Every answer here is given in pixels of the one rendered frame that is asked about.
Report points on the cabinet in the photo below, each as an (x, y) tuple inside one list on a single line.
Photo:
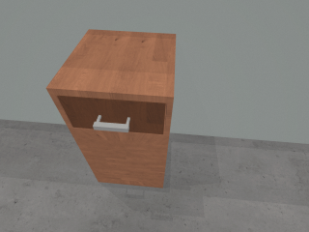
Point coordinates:
[(124, 66)]

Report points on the drawer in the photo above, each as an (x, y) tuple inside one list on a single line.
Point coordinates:
[(145, 116)]

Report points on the handle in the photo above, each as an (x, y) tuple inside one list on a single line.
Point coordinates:
[(104, 126)]

